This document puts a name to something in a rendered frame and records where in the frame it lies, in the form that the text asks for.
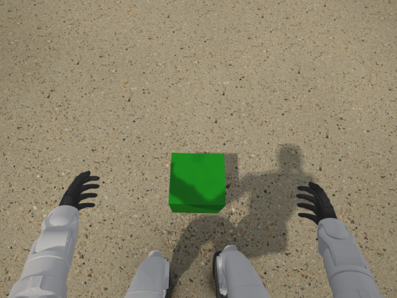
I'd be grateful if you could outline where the robot right shin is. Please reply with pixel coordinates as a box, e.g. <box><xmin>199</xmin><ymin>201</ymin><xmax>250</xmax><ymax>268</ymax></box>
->
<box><xmin>219</xmin><ymin>245</ymin><xmax>237</xmax><ymax>294</ymax></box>

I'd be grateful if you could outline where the left robot forearm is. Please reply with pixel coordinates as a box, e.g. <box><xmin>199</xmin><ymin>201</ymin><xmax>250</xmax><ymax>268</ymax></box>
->
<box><xmin>8</xmin><ymin>205</ymin><xmax>79</xmax><ymax>298</ymax></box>

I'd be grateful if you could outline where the robot right thigh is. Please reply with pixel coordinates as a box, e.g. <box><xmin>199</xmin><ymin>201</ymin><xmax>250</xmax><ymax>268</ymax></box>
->
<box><xmin>216</xmin><ymin>251</ymin><xmax>270</xmax><ymax>298</ymax></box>

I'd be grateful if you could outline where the right robot forearm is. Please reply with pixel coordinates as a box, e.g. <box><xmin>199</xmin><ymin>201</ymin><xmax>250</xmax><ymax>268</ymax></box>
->
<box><xmin>317</xmin><ymin>218</ymin><xmax>385</xmax><ymax>298</ymax></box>

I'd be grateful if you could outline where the robot left hand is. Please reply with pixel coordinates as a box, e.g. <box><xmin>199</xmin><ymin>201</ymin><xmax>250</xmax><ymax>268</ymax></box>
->
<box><xmin>59</xmin><ymin>171</ymin><xmax>100</xmax><ymax>210</ymax></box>

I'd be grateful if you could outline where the robot right hand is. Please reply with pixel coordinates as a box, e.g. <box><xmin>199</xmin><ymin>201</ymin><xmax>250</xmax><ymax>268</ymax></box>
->
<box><xmin>296</xmin><ymin>182</ymin><xmax>337</xmax><ymax>225</ymax></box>

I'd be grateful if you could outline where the carton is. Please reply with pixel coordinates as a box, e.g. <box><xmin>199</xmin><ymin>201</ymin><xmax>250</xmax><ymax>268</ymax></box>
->
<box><xmin>169</xmin><ymin>153</ymin><xmax>226</xmax><ymax>214</ymax></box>

